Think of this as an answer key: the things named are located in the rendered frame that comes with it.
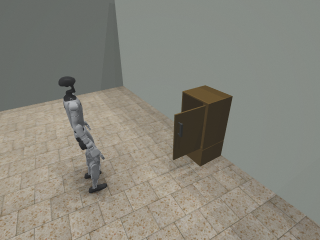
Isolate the right robot upper arm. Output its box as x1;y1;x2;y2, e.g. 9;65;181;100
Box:
68;101;83;132

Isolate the handle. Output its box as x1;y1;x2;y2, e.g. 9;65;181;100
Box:
177;122;183;137

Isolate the right robot forearm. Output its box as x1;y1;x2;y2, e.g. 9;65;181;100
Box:
75;125;95;150

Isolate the cupboard door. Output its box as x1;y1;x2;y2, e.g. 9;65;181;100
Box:
172;105;206;160

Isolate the robot torso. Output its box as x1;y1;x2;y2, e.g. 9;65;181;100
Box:
63;97;88;142

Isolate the right robot thigh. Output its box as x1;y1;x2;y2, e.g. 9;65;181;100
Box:
78;138;100;169

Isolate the right robot hand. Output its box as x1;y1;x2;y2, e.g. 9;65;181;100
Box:
90;147;105;164

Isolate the left robot hand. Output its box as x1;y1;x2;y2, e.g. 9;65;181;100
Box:
83;121;91;130

